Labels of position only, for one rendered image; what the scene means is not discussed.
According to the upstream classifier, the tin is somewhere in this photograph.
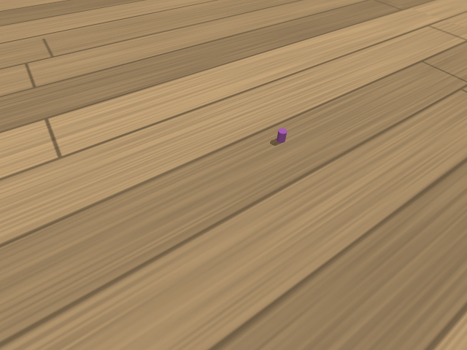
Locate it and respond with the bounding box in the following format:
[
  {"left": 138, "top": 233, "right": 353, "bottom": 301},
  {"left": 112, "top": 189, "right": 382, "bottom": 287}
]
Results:
[{"left": 277, "top": 128, "right": 287, "bottom": 143}]

